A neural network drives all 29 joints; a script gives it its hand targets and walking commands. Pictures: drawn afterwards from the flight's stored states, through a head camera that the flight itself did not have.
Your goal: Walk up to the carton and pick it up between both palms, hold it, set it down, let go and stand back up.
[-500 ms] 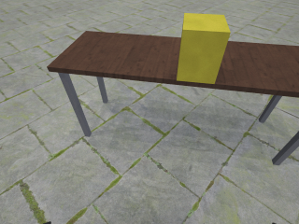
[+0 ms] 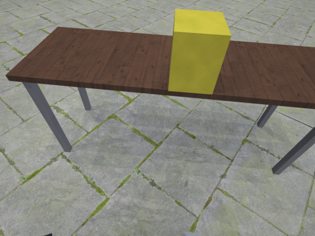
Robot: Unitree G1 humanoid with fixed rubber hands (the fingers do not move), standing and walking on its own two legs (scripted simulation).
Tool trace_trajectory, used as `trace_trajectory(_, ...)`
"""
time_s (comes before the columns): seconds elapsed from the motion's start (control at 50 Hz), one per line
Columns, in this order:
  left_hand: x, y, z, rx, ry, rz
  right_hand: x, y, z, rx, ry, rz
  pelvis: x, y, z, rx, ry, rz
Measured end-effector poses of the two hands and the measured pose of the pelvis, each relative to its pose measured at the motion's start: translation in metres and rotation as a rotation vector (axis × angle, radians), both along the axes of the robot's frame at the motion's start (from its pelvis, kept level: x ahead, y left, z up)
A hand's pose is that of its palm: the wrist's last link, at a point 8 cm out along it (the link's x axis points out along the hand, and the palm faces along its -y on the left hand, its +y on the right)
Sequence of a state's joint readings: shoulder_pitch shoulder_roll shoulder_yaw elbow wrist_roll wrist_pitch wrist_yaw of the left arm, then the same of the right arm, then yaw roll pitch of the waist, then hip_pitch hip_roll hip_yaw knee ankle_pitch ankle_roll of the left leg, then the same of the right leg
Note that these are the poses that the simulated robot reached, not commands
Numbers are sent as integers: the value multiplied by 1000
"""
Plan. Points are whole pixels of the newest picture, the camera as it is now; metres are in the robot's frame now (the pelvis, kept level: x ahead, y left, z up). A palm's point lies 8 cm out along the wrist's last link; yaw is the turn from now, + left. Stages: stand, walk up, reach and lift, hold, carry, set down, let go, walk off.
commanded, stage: walk up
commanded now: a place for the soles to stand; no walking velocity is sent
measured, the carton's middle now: (194, 52) +0.81 -0.12 +0.07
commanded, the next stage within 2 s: none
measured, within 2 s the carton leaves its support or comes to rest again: neither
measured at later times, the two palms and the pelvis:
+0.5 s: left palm (66, 231) +0.17 +0.25 -0.10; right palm out of the picture +0.13 -0.38 -0.10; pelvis +0.06 -0.06 -0.02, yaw -2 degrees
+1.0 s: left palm (77, 210) +0.22 +0.24 -0.09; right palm out of the picture +0.15 -0.40 -0.08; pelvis +0.08 -0.07 -0.01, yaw -3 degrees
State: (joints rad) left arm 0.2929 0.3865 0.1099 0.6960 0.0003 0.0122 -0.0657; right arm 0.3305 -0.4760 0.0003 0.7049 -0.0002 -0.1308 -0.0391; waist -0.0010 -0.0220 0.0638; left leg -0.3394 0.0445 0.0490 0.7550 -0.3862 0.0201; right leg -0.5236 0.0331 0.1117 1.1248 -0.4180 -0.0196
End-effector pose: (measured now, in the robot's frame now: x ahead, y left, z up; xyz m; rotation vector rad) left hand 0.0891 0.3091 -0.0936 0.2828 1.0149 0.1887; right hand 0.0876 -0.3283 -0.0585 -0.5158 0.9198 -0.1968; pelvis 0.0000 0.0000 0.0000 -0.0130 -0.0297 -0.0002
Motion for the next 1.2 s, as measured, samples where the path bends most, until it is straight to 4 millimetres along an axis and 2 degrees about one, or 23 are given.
trace_trajectory(0.08, 33, -17, 1, -9, -24, -22, 12, -15, -3, 1, 18, -5, 16, -14, -1, 13, 0, -5)
trace_trajectory(0.16, 56, -37, 2, 10, -30, -34, 27, -35, -17, 22, 32, -13, 33, -35, -7, 35, 11, -10)
trace_trajectory(0.22, 61, -52, -7, 40, -17, -34, 38, -51, -35, 39, 38, -31, 45, -52, -19, 29, -17, -21)
trace_trajectory(0.3, 64, -62, -4, 61, -3, -34, 41, -60, -40, 49, 71, -48, 52, -62, -17, 40, -34, -22)
trace_trajectory(0.4, 72, -62, -3, 74, -2, -31, 43, -62, -39, 45, 90, -61, 58, -63, -16, 35, -26, -27)
trace_trajectory(0.54, 89, -56, -9, 62, -12, -32, 47, -55, -33, 29, 83, -62, 63, -54, -17, 19, -14, -32)
trace_trajectory(0.72, 106, -72, -10, 58, -13, -50, 56, -71, -30, 25, 82, -82, 76, -69, -16, 14, 2, -50)
trace_trajectory(0.92, 130, -73, -2, 67, -72, -62, 66, -68, -27, 30, 40, -79, 82, -67, -14, 17, 14, -58)
trace_trajectory(1.06, 132, -72, 2, 65, -107, -66, 66, -67, -24, 29, 17, -81, 79, -65, -14, 17, 9, -56)
trace_trajectory(1.2, 121, -75, 0, 66, -94, -60, 60, -70, -24, 34, 6, -81, 73, -69, -14, 19, 1, -59)
